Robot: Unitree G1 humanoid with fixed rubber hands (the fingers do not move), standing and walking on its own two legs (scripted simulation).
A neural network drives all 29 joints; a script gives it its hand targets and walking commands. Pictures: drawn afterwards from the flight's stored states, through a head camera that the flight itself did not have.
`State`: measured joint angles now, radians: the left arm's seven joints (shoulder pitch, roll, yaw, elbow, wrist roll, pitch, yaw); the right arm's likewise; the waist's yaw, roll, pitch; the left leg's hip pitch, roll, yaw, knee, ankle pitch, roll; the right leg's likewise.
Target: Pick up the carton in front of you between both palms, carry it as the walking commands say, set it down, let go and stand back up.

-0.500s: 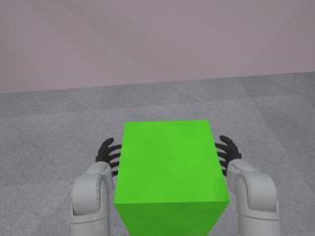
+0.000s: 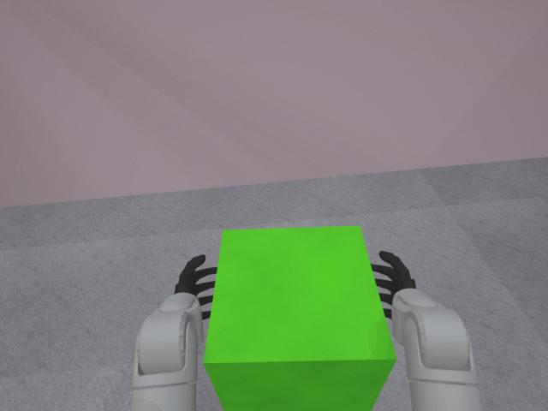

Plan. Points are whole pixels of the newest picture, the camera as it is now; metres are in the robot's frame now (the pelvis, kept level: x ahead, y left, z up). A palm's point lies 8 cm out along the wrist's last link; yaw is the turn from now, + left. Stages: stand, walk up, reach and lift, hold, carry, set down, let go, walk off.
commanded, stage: carry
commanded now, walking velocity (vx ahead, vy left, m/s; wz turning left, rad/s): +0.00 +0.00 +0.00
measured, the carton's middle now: (294, 329) +0.27 +0.00 -0.01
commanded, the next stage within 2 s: hold in 1.44 s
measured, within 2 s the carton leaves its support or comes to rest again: neither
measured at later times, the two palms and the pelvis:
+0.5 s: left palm (192, 318) +0.26 +0.15 +0.04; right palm (401, 315) +0.26 -0.15 +0.04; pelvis -0.04 +0.00 +0.00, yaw +0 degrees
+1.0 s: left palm (192, 334) +0.23 +0.14 +0.05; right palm (411, 330) +0.23 -0.16 +0.05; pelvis -0.06 -0.01 +0.00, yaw +0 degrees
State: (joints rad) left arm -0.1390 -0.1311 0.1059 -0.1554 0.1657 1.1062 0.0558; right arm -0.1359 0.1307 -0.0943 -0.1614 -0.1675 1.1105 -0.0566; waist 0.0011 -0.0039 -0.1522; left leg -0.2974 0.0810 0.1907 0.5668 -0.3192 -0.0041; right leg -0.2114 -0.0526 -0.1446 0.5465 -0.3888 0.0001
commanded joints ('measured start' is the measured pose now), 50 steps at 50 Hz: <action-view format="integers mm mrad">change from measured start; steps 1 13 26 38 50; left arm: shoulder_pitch -441 -459 -546 -533 -517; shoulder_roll -894 -818 -944 -918 -908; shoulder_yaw -656 -461 -457 -475 -471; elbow -31 210 326 276 279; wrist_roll -346 -173 -161 -176 -172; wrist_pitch -81 -334 -451 -408 -405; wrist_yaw -249 -239 -270 -265 -263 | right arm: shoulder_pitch -431 -462 -549 -537 -520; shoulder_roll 893 812 940 915 905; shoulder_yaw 646 455 453 472 467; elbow -23 210 325 275 279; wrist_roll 337 172 160 177 172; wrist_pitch -87 -341 -459 -415 -411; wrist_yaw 244 242 269 264 261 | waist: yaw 0 -1 -3 -3 -3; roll -5 5 1 4 3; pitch -226 -170 -194 -168 -176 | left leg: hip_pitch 148 128 133 107 102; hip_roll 91 99 96 97 97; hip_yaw -81 -97 -107 -110 -109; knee -1 -65 -102 -115 -113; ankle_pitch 546 397 317 274 268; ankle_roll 7 11 12 10 5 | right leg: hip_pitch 68 24 16 -14 -19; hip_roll -116 -112 -112 -112 -112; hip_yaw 75 80 89 92 95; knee -14 -74 -105 -120 -122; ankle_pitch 673 427 321 276 283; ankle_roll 0 -13 -24 -28 -31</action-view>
